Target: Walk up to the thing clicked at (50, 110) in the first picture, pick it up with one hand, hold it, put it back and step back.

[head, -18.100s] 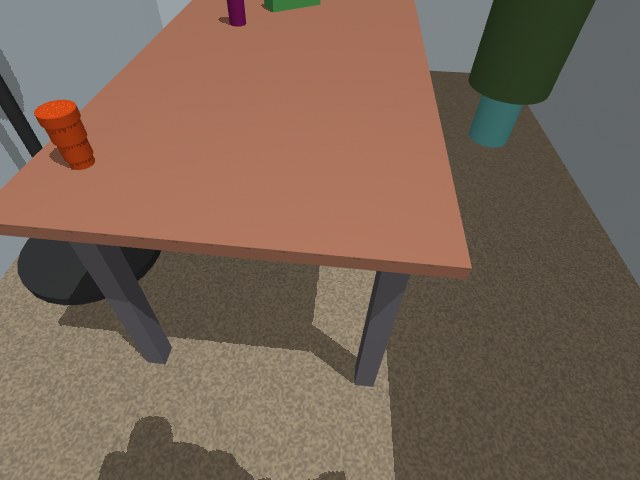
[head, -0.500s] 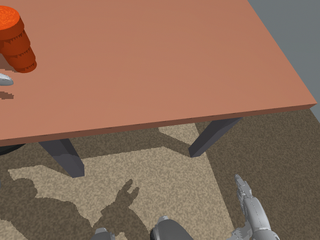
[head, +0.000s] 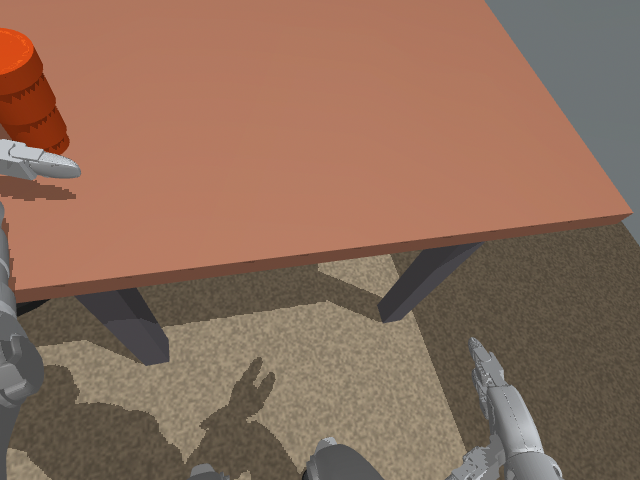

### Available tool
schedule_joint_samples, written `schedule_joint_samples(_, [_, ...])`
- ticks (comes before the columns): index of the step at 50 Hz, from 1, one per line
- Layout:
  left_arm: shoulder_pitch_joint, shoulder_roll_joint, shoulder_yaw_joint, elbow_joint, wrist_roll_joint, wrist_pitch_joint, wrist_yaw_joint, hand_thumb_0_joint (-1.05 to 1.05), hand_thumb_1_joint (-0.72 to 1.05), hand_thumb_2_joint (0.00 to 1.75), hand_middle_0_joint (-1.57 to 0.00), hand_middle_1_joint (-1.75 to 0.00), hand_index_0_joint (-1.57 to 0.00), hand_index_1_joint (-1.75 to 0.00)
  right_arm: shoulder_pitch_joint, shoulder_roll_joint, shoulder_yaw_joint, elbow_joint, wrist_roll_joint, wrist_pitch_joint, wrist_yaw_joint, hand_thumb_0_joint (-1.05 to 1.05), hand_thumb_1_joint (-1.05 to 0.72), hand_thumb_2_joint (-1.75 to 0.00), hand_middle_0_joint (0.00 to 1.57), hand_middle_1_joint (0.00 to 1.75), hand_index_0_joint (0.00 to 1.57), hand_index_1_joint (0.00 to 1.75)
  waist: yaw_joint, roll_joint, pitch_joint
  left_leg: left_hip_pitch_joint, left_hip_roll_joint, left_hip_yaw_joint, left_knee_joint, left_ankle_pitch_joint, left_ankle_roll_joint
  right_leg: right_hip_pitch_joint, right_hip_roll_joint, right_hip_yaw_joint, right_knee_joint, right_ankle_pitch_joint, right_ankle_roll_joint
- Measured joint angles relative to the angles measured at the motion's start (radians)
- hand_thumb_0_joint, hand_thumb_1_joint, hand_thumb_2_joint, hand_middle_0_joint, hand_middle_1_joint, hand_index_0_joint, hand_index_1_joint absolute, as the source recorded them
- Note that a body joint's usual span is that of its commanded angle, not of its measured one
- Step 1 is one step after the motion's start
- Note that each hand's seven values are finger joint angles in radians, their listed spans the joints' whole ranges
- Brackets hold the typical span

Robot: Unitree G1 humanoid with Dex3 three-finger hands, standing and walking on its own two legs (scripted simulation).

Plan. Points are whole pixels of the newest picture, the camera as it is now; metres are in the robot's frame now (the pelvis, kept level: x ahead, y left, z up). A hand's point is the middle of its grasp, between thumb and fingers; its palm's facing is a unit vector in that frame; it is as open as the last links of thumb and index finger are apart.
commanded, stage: close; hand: left
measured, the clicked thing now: (22, 103) +0.57 +0.23 +0.10
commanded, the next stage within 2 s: settle in 0.86 s
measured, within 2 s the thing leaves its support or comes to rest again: leaves its support in 1.18 s
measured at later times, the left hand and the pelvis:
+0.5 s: hand (18, 117) +0.56 +0.23 +0.09, palm faces +0.24 -0.97 +0.00, open 15.4 cm; pelvis +0.00 -0.01 -0.01, yaw +0 degrees
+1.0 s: hand (23, 128) +0.54 +0.23 +0.09, palm faces +0.22 -0.98 -0.02, open 8.5 cm; pelvis +0.00 +0.01 +0.00, yaw -1 degrees
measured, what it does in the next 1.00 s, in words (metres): stands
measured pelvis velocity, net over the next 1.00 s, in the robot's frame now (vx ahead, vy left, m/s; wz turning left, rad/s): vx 0.00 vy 0.01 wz -0.01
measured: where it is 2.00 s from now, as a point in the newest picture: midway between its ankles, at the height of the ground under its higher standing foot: outside the picture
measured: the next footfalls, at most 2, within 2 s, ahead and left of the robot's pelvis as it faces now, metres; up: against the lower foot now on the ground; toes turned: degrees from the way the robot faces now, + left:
none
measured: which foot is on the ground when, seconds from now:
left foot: down 0.00-1.00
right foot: down 0.00-1.00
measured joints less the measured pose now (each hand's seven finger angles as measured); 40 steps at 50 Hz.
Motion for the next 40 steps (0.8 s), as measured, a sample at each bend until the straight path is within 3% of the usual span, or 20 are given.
schedule_joint_samples(12, [-0.015,-0.02,0.015,-0.001,0.006,-0.02,0.04,-0.02,-0.58,0.06,-0.14,-0.08,-0.14,-0.09,0.019,-0.002,-0.004,-0.031,0.0,0.029,0.012,-0.01,0.53,-0.05,0.06,0.05,0.05,0.05,0.002,-0.001,0.018,-0.018,-0.001,0.008,0.01,-0.002,-0.003,-0.028,-0.001,0.007,0.026,-0.007,-0.003])
schedule_joint_samples(20, [-0.055,0.037,0.032,0.055,0.027,-0.039,0.044,-0.02,-0.55,0.12,-0.32,-0.21,-0.32,-0.21,0.015,-0.017,-0.013,-0.065,-0.002,0.027,0.009,-0.01,0.52,-0.05,0.06,0.05,0.05,0.05,-0.024,-0.021,0.012,-0.035,-0.002,0.004,0.017,-0.001,-0.005,-0.045,-0.001,0.004,0.037,-0.01,-0.005])
schedule_joint_samples(29, [-0.068,0.098,0.037,0.08,0.043,-0.032,0.015,-0.02,-0.44,0.23,-0.49,-0.35,-0.49,-0.36,0.012,-0.007,0.005,-0.057,-0.007,0.036,0.018,-0.01,0.52,-0.05,0.06,0.05,0.05,0.05,-0.043,-0.01,0.012,-0.071,0.004,-0.004,0.041,-0.006,-0.004,-0.071,0.005,-0.004,0.041,-0.005,-0.004])
schedule_joint_samples(35, [-0.066,0.076,0.009,0.062,0.025,-0.026,0.012,-0.02,-0.33,0.36,-0.65,-0.5,-0.65,-0.51,0.009,-0.006,0.005,-0.059,-0.002,0.04,0.011,-0.01,0.51,-0.05,0.06,0.05,0.05,0.05,-0.025,-0.003,0.009,-0.07,0.001,0.002,0.043,-0.008,0.004,-0.07,0.002,0.002,0.04,-0.005,0.004])
schedule_joint_samples(40, [-0.046,0.048,0.0,0.068,0.031,-0.023,0.02,-0.01,-0.22,0.48,-0.78,-0.65,-0.79,-0.65,0.01,-0.013,0.004,-0.068,-0.003,0.027,0.013,-0.01,0.51,-0.05,0.06,0.05,0.05,0.05,-0.027,0.001,-0.004,-0.065,0.0,0.004,0.042,-0.011,0.007,-0.063,0.001,0.004,0.035,-0.006,0.007])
